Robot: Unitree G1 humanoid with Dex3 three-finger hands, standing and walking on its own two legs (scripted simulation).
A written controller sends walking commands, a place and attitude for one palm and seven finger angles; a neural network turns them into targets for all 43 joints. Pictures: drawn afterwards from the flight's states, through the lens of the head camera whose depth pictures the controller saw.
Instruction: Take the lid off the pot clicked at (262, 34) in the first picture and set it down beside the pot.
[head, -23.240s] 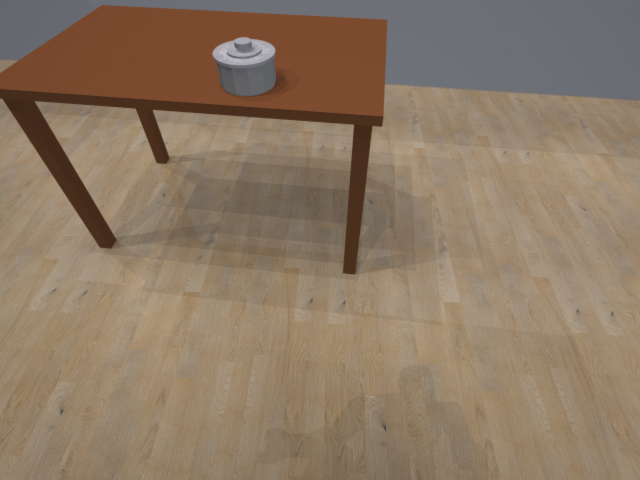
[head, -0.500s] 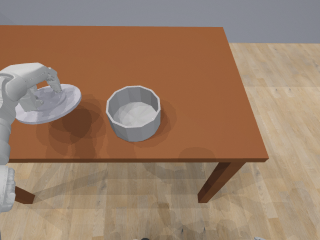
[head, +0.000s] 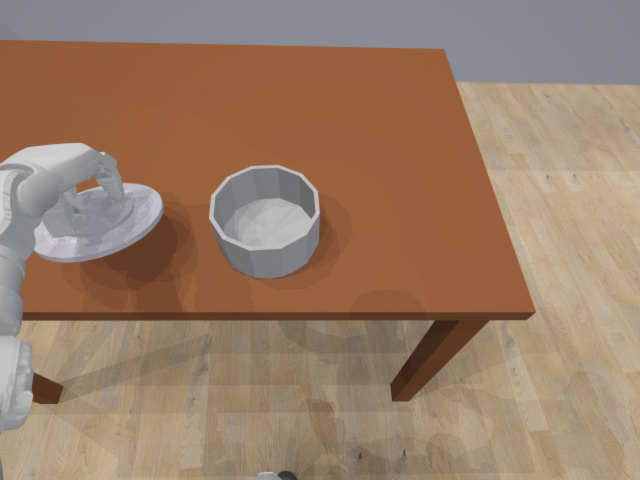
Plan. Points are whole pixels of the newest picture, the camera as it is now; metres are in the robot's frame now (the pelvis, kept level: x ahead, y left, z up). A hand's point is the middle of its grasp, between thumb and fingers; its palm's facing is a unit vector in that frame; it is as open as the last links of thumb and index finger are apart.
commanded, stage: lower the lid onto the table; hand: left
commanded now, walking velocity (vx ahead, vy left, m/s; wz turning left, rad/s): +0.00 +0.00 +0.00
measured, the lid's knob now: (91, 203) +0.45 +0.31 +0.06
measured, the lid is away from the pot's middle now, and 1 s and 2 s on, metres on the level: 0.23 0.24 0.25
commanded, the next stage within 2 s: open the fingers wide in 0.86 s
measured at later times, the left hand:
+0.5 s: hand (79, 225) +0.42 +0.32 +0.05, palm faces -0.47 -0.11 -0.88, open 8.0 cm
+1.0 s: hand (84, 231) +0.42 +0.32 +0.03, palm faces -0.47 -0.09 -0.88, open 8.1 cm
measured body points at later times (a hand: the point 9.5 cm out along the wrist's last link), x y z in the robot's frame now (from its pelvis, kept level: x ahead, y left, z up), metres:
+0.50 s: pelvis +0.00 +0.01 -0.01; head +0.07 +0.02 +0.44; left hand +0.44 +0.32 +0.10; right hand +0.05 -0.28 -0.12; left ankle +0.05 +0.08 -0.73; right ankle -0.03 -0.14 -0.73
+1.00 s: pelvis -0.01 +0.02 -0.02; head +0.07 +0.03 +0.42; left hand +0.45 +0.33 +0.08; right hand +0.01 -0.27 -0.13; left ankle +0.05 +0.08 -0.73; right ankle -0.03 -0.14 -0.73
